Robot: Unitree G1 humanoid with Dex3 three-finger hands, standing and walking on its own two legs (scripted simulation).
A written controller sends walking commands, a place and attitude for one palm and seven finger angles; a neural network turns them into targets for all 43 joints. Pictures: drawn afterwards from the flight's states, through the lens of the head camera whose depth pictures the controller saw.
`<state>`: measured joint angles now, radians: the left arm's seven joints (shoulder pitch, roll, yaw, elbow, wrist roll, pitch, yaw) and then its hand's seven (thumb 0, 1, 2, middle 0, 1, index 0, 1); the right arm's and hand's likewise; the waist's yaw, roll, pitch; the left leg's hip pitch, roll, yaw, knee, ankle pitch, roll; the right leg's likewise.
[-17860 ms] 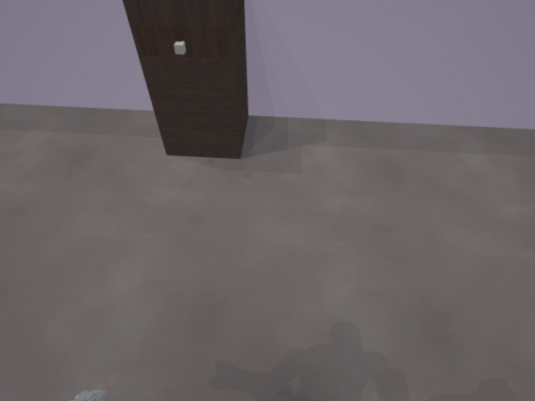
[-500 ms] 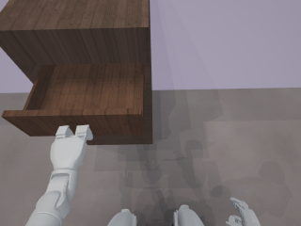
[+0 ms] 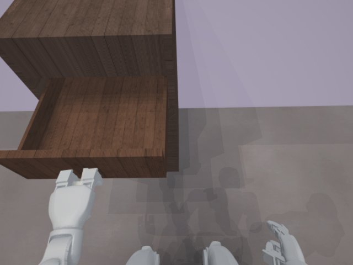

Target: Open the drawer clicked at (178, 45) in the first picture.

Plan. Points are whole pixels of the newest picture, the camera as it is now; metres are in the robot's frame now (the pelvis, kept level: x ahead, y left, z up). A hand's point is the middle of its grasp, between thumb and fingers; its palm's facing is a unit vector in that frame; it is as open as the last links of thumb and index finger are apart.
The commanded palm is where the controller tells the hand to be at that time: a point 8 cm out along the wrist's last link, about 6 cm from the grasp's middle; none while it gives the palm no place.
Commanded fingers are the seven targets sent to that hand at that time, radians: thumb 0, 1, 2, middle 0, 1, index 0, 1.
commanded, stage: pull the drawer open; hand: left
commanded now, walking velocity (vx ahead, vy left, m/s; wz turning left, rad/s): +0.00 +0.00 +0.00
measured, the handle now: (83, 183) +0.30 +0.24 -0.04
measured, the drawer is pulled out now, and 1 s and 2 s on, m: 0.25 0.30 0.30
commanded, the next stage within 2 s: open the thumb to release the handle in 0.54 s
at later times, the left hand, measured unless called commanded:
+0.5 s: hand (78, 232) +0.20 +0.23 -0.05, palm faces -0.07 -0.06 -1.00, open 6.9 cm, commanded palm +0.15 +0.24 +0.00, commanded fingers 0.00 0.90 0.90 -0.40 -1.35 -0.40 -1.35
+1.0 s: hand (75, 230) +0.20 +0.24 -0.04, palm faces -0.01 -0.03 -1.00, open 9.4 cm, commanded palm +0.18 +0.23 +0.00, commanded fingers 0.00 -0.43 0.33 -0.31 -1.21 -0.31 -1.21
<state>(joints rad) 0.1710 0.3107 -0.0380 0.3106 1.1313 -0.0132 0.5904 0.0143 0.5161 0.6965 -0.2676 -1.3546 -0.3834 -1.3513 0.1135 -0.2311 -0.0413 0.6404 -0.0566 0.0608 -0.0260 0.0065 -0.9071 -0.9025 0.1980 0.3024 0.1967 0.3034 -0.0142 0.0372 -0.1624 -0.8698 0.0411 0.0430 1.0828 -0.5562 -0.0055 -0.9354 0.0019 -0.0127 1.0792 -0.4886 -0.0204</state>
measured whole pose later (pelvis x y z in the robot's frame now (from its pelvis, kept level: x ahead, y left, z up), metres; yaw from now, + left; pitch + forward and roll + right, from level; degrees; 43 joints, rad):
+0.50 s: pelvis +0.00 +0.00 -0.01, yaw +0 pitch +20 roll +1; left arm 0.42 0.31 -0.03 0.11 1.14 -0.06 0.61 0.03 0.53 0.65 -0.26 -1.35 -0.37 -1.35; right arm 0.07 -0.22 -0.02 0.58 -0.08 0.07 -0.01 0.01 -0.91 -0.90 0.20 0.30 0.20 0.30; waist 0.01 0.02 -0.17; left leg -0.89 0.04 0.04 1.14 -0.59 -0.01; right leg -0.97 0.00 -0.01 1.15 -0.53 -0.03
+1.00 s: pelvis -0.01 -0.01 -0.01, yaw +2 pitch +19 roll +1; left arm 0.30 0.29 -0.06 0.17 1.11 0.02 0.60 -0.01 0.15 0.58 -0.35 -1.28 -0.37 -1.28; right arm 0.09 -0.23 -0.02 0.62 -0.06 0.06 -0.04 0.01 -0.91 -0.90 0.20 0.30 0.20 0.30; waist 0.03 0.05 -0.16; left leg -0.91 0.03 0.02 1.15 -0.56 -0.02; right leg -0.97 -0.01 -0.03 1.15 -0.51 -0.03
